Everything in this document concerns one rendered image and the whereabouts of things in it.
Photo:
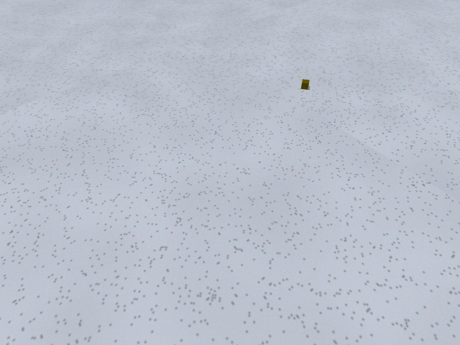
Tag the cube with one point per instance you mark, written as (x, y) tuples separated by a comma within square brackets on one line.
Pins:
[(305, 84)]

